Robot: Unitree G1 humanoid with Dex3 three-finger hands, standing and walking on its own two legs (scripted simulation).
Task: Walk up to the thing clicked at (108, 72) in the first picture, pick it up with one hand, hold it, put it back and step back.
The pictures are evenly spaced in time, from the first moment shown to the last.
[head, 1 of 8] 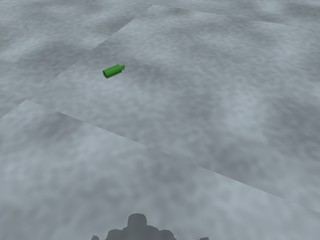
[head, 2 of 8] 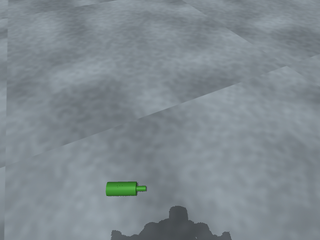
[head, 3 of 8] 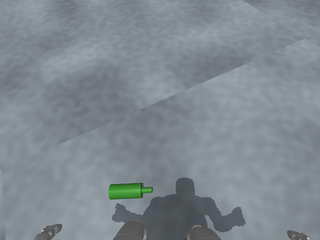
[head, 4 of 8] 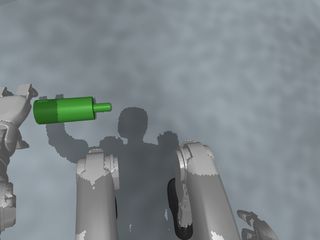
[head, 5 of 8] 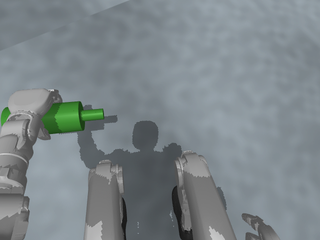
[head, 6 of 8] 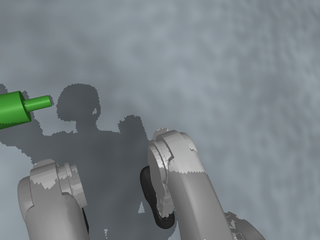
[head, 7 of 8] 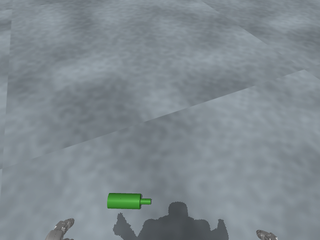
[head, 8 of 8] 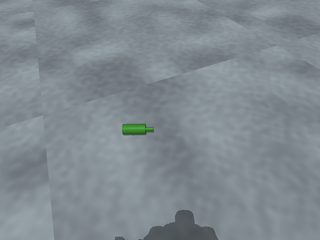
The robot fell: no
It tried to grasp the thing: yes
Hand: left
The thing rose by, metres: 0.68
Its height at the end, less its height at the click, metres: +0.00
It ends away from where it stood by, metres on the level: 0.01
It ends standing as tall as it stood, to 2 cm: yes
